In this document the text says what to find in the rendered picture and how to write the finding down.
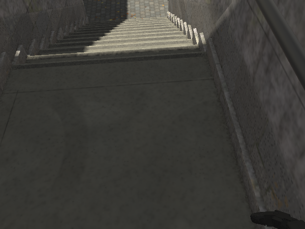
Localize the stairs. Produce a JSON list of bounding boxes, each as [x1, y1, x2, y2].
[[26, 16, 200, 64]]

